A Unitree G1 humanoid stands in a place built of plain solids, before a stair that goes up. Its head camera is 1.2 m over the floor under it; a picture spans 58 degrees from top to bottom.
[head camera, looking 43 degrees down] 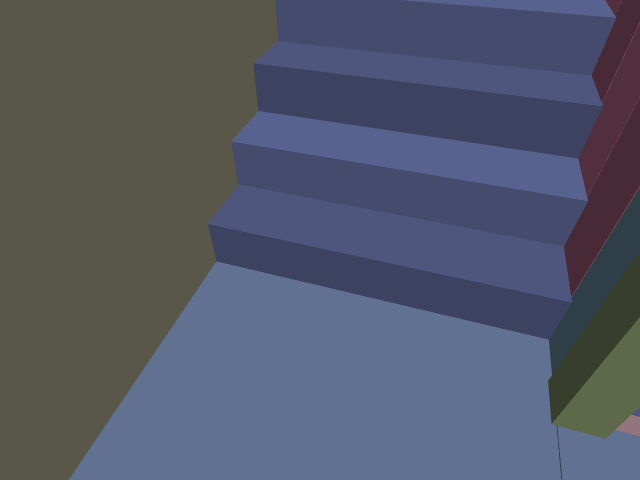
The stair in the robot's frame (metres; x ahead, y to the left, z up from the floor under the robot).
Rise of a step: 0.19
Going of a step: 0.25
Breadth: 1.20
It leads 17 degrees to the right of straight ahead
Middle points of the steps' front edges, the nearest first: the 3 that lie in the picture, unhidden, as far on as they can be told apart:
0.99 -0.17 0.19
1.23 -0.25 0.38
1.47 -0.32 0.58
